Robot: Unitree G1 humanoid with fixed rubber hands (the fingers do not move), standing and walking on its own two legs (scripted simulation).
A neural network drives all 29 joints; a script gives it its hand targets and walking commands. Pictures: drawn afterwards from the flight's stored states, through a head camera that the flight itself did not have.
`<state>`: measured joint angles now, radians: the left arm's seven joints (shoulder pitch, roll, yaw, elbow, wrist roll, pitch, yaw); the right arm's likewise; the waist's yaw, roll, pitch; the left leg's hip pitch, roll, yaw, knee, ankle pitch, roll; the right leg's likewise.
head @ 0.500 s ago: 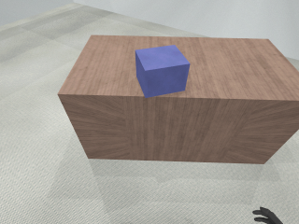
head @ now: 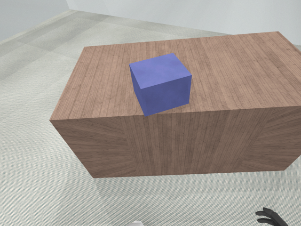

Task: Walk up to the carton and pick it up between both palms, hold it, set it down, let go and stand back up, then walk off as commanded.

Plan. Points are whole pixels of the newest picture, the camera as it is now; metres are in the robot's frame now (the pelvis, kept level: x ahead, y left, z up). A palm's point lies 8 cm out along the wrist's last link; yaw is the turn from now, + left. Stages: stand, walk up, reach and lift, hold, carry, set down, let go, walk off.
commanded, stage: walk up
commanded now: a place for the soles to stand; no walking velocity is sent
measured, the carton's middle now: (159, 84) +0.70 +0.00 -0.04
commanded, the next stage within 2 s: none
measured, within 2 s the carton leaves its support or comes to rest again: neither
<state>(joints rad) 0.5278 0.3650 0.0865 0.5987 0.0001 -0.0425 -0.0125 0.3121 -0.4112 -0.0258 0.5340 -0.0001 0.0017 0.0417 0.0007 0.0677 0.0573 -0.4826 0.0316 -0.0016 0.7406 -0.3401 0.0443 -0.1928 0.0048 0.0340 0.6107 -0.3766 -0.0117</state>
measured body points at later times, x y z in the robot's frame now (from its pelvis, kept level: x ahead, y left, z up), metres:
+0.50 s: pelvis +0.14 -0.01 +0.00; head +0.14 -0.01 +0.44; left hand +0.24 +0.30 -0.09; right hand +0.25 -0.32 -0.08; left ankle +0.14 +0.12 -0.72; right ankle +0.20 -0.14 -0.73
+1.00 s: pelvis +0.18 -0.01 +0.00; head +0.20 -0.01 +0.45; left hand +0.35 +0.28 -0.07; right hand +0.28 -0.32 -0.08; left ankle +0.16 +0.12 -0.72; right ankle +0.20 -0.14 -0.72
